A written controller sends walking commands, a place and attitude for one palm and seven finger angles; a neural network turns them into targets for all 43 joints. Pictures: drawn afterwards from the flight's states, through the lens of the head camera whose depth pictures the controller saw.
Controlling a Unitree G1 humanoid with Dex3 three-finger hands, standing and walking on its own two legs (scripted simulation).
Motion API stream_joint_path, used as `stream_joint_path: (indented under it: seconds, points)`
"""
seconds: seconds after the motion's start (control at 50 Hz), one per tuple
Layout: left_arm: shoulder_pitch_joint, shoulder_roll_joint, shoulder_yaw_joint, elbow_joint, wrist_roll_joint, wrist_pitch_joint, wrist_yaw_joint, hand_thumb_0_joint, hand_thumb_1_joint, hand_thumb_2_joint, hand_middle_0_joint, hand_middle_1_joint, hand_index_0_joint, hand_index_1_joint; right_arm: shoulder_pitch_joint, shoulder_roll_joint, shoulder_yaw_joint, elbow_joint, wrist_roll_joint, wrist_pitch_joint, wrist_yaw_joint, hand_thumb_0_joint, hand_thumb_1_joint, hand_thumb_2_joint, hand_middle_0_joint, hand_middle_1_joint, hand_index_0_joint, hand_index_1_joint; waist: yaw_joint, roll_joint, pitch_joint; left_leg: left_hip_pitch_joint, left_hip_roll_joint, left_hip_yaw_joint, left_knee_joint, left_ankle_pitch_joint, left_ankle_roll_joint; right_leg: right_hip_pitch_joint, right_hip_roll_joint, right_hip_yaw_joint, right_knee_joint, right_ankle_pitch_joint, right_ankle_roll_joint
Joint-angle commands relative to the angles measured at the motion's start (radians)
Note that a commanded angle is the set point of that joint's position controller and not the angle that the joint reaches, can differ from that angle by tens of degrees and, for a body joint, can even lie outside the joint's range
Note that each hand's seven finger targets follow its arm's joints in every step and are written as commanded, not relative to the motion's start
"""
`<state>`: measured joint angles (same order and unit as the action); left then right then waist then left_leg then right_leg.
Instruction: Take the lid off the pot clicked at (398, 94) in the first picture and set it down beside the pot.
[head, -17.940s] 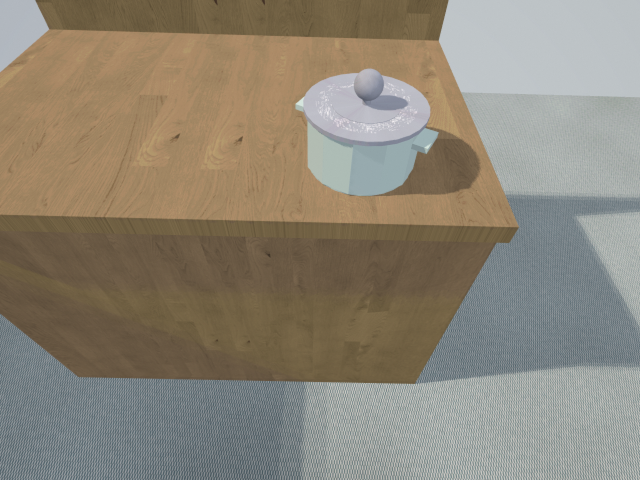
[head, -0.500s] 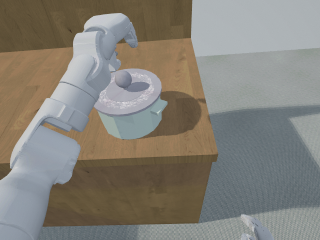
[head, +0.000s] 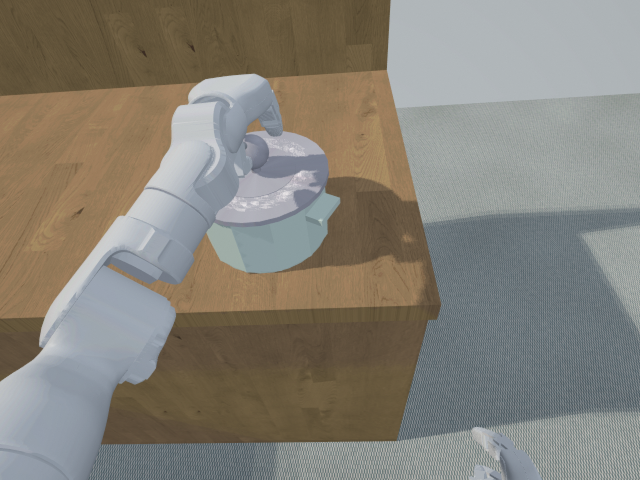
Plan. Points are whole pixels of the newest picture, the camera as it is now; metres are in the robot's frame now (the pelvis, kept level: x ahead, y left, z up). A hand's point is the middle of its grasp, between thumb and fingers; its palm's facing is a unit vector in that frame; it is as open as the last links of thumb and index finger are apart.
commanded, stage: lower the open fingers around the knob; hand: left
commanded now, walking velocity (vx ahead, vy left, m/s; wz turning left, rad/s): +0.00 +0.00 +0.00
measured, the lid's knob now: (251, 152) +0.50 +0.10 +0.17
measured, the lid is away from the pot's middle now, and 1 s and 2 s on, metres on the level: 0.00 0.01 0.00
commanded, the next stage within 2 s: close the fingers and squeeze the knob in 0.86 s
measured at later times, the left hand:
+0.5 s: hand (247, 152) +0.48 +0.10 +0.18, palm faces -0.25 -0.08 -0.96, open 9.8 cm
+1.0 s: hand (249, 157) +0.47 +0.10 +0.18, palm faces -0.26 -0.07 -0.96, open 9.9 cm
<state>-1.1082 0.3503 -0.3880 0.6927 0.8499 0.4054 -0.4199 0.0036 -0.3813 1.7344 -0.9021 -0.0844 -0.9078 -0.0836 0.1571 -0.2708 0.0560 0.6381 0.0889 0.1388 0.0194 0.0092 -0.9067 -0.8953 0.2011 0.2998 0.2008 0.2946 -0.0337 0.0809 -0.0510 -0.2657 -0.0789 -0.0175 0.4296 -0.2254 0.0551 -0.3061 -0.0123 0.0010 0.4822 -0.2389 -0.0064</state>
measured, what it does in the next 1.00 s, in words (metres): stands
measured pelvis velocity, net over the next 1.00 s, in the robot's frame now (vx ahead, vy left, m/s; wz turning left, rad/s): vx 0.01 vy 0.00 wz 0.00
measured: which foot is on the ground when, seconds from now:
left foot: down 0.00-1.00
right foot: down 0.00-1.00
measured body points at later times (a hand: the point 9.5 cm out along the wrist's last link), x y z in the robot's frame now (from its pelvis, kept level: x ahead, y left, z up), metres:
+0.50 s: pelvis +0.01 +0.00 +0.00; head +0.03 -0.03 +0.45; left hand +0.48 +0.10 +0.24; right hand +0.14 -0.24 -0.13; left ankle -0.01 +0.09 -0.74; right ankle +0.00 -0.12 -0.74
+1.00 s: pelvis +0.01 +0.00 +0.00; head +0.03 -0.03 +0.45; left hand +0.48 +0.10 +0.23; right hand +0.14 -0.24 -0.13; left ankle -0.01 +0.09 -0.74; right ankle +0.00 -0.12 -0.74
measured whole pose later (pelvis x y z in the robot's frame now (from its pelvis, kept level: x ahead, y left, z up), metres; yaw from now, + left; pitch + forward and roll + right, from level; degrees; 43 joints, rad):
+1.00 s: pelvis +0.01 +0.00 +0.00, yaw +0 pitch +5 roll +0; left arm -1.11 0.32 -0.36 0.81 0.85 0.38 -0.37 0.00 -0.38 1.72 -0.90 -0.08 -0.90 -0.08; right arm 0.17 -0.27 0.04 0.66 0.08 0.12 0.01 0.01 -0.91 -0.90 0.20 0.30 0.20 0.29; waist -0.06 0.07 -0.05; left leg -0.27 -0.08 -0.02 0.43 -0.24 0.06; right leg -0.31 -0.01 0.00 0.47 -0.25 0.00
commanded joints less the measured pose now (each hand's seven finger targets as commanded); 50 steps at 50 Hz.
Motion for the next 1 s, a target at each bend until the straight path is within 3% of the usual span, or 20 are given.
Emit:
stream_joint_path:
  seconds: [0.0,0.04,0.12,0.18,0.24,0.26,0.3,0.34,0.42,0.44,0.48,0.56,0.62,0.68,0.74,0.8,0.88,0.94,0.96,0.98]
  points:
    - [-0.799,0.356,0.216,-0.330,0.047,-0.043,0.066,0.000,-0.386,1.740,-0.897,-0.081,-0.897,-0.081,-0.096,-0.091,-0.049,-0.139,-0.013,-0.090,-0.029,0.000,-0.900,-0.900,0.200,0.300,0.200,0.300,-0.022,-0.098,-0.541,0.218,0.023,-0.025,-0.006,0.305,0.023,0.238,0.012,-0.001,-0.013,0.387,-0.041]
    - [-0.705,0.313,0.204,-0.187,0.029,-0.036,0.072,0.000,-0.386,1.740,-0.897,-0.081,-0.897,-0.081,-0.062,-0.100,-0.050,-0.111,-0.013,-0.090,-0.032,0.000,-0.900,-0.900,0.200,0.300,0.200,0.300,-0.028,-0.124,-0.467,0.163,0.022,-0.021,-0.015,0.299,0.018,0.226,0.012,-0.013,-0.022,0.389,-0.041]
    - [-0.366,0.088,0.075,0.128,0.015,0.004,0.046,0.000,-0.386,1.740,-0.897,-0.081,-0.897,-0.081,-0.056,-0.112,-0.040,-0.093,0.000,-0.053,-0.016,0.000,-0.900,-0.900,0.200,0.300,0.200,0.300,-0.020,-0.224,-0.171,0.037,0.033,0.005,-0.053,0.169,-0.001,0.067,0.012,-0.049,-0.044,0.244,-0.031]
    - [-0.394,0.041,0.040,-0.054,0.007,-0.014,0.035,0.000,-0.386,1.740,-0.897,-0.081,-0.897,-0.081,-0.108,-0.108,-0.048,-0.139,-0.008,-0.039,-0.001,0.000,-0.900,-0.900,0.200,0.300,0.200,0.300,-0.015,-0.134,-0.295,0.111,0.031,-0.002,-0.031,0.237,0.004,0.106,0.004,-0.037,-0.029,0.289,-0.039]
    - [-0.662,0.170,0.098,-0.308,0.006,-0.050,0.054,0.000,-0.386,1.740,-0.897,-0.081,-0.897,-0.081,-0.097,-0.099,-0.059,-0.159,-0.014,-0.061,-0.013,0.000,-0.900,-0.900,0.200,0.300,0.200,0.300,-0.038,-0.089,-0.487,0.201,0.025,-0.019,-0.002,0.329,0.022,0.210,0.006,-0.012,-0.027,0.397,-0.041]
    - [-0.749,0.303,0.188,-0.325,0.036,-0.054,0.069,0.000,-0.386,1.740,-0.897,-0.081,-0.897,-0.081,-0.074,-0.098,-0.060,-0.142,-0.016,-0.076,-0.020,0.000,-0.900,-0.900,0.200,0.300,0.200,0.300,-0.033,-0.084,-0.524,0.216,0.026,-0.026,-0.005,0.308,0.023,0.228,0.014,-0.002,-0.024,0.397,-0.039]
    - [-0.764,0.338,0.214,-0.204,0.055,-0.046,0.088,0.000,-0.386,1.740,-0.897,-0.081,-0.897,-0.081,-0.034,-0.099,-0.057,-0.099,-0.016,-0.088,-0.035,0.000,-0.900,-0.900,0.200,0.300,0.200,0.300,-0.037,-0.123,-0.489,0.192,0.023,-0.021,-0.016,0.289,0.025,0.223,0.022,-0.008,-0.021,0.391,-0.039]
    - [-0.614,0.189,0.133,-0.098,0.018,-0.035,0.082,0.000,-0.386,1.740,-0.897,-0.081,-0.897,-0.081,-0.022,-0.103,-0.062,-0.095,-0.011,-0.087,-0.028,0.000,-0.900,-0.900,0.200,0.300,0.200,0.300,-0.039,-0.132,-0.415,0.158,0.025,-0.019,-0.023,0.309,0.016,0.181,0.018,-0.024,-0.026,0.388,-0.040]
    - [-0.313,0.049,0.063,0.106,0.007,-0.008,0.059,0.000,-0.386,1.740,-0.897,-0.081,-0.897,-0.081,-0.043,-0.115,-0.052,-0.094,-0.006,-0.055,-0.007,0.000,-0.900,-0.900,0.200,0.300,0.200,0.300,-0.026,-0.203,-0.244,0.083,0.033,-0.001,-0.030,0.263,0.002,0.092,0.015,-0.047,-0.028,0.330,-0.033]
    - [-0.315,0.007,0.042,0.071,-0.007,-0.014,0.055,0.000,-0.386,1.740,-0.897,-0.081,-0.897,-0.081,-0.050,-0.120,-0.057,-0.103,-0.010,-0.047,-0.002,0.000,-0.900,-0.900,0.200,0.300,0.200,0.300,-0.029,-0.157,-0.246,0.094,0.032,0.000,-0.026,0.285,0.003,0.084,0.009,-0.048,-0.032,0.337,-0.038]
    - [-0.437,0.057,0.053,-0.103,0.012,-0.023,0.055,0.000,-0.386,1.740,-0.897,-0.081,-0.897,-0.081,-0.078,-0.108,-0.062,-0.128,-0.013,-0.042,0.002,0.000,-0.900,-0.900,0.200,0.300,0.200,0.300,-0.032,-0.122,-0.346,0.153,0.031,-0.006,-0.012,0.314,0.011,0.122,0.011,-0.032,-0.026,0.359,-0.039]
    - [-0.735,0.287,0.183,-0.267,0.044,-0.052,0.092,0.000,-0.386,1.740,-0.897,-0.081,-0.897,-0.081,-0.052,-0.099,-0.064,-0.113,-0.020,-0.076,-0.018,0.000,-0.900,-0.900,0.200,0.300,0.200,0.300,-0.042,-0.094,-0.519,0.221,0.024,-0.028,0.011,0.372,0.023,0.225,0.020,-0.007,-0.010,0.459,-0.041]
    - [-0.437,0.186,0.152,0.050,0.034,-0.013,0.083,0.000,-0.386,1.740,-0.897,-0.081,-0.897,-0.081,-0.023,-0.107,-0.052,-0.079,-0.010,-0.059,-0.021,0.000,-0.900,-0.900,0.200,0.300,0.200,0.300,-0.028,-0.207,-0.310,0.095,0.026,0.001,-0.023,0.299,0.011,0.161,0.021,-0.035,-0.023,0.402,-0.034]
    - [-0.345,0.079,0.082,0.049,0.013,-0.022,0.071,0.000,-0.386,1.740,-0.897,-0.081,-0.897,-0.081,-0.061,-0.108,-0.049,-0.108,-0.009,-0.045,-0.007,0.000,-0.900,-0.900,0.200,0.300,0.200,0.300,-0.019,-0.176,-0.269,0.085,0.029,0.003,-0.026,0.285,0.004,0.124,0.010,-0.041,-0.023,0.364,-0.036]
    - [-0.482,0.042,0.035,-0.176,-0.004,-0.038,0.064,0.000,-0.386,1.740,-0.897,-0.081,-0.897,-0.081,-0.090,-0.100,-0.065,-0.145,-0.012,-0.042,-0.003,0.000,-0.900,-0.900,0.200,0.300,0.200,0.300,-0.040,-0.110,-0.388,0.181,0.032,-0.014,0.000,0.380,0.017,0.145,0.006,-0.027,-0.026,0.405,-0.040]
    - [-0.627,0.194,0.125,-0.226,0.032,-0.035,0.082,0.000,-0.386,1.740,-0.897,-0.081,-0.897,-0.081,-0.054,-0.095,-0.070,-0.117,-0.016,-0.063,-0.010,0.000,-0.900,-0.900,0.200,0.300,0.200,0.300,-0.044,-0.087,-0.469,0.240,0.031,-0.031,0.012,0.396,0.018,0.167,0.022,-0.020,-0.019,0.421,-0.040]
    - [-0.500,0.186,0.140,0.050,0.038,-0.019,0.090,0.000,-0.386,1.740,-0.897,-0.081,-0.897,-0.081,-0.032,-0.108,-0.048,-0.078,-0.008,-0.043,-0.026,0.000,-0.900,-0.900,0.200,0.300,0.200,0.300,-0.039,-0.179,-0.282,0.081,0.027,-0.002,-0.034,0.222,0.008,0.122,0.019,-0.036,-0.032,0.318,-0.039]
    - [-0.549,0.095,0.080,-0.087,0.009,-0.042,0.087,0.000,-0.386,1.740,-0.897,-0.081,-0.897,-0.081,-0.050,-0.101,-0.062,-0.110,-0.015,-0.053,-0.019,0.000,-0.900,-0.900,0.200,0.300,0.200,0.300,-0.038,-0.113,-0.378,0.159,0.029,-0.019,-0.018,0.297,0.010,0.131,0.008,-0.034,-0.023,0.346,-0.045]
    - [-0.588,0.128,0.092,-0.184,0.021,-0.052,0.088,0.000,-0.242,1.313,-0.824,-0.081,-0.824,-0.081,-0.060,-0.095,-0.063,-0.123,-0.018,-0.064,-0.012,0.000,-0.900,-0.900,0.200,0.300,0.200,0.300,-0.029,-0.066,-0.469,0.221,0.033,-0.033,-0.008,0.364,0.006,0.156,0.011,-0.025,-0.010,0.379,-0.044]
    - [-0.562,0.089,0.062,-0.171,0.025,-0.049,0.083,0.000,-0.230,1.311,-0.832,-0.081,-0.832,-0.081,-0.067,-0.090,-0.068,-0.128,-0.020,-0.068,-0.008,0.000,-0.900,-0.900,0.200,0.300,0.200,0.300,-0.034,-0.055,-0.484,0.251,0.036,-0.036,0.009,0.420,0.007,0.146,0.013,-0.024,-0.008,0.396,-0.044]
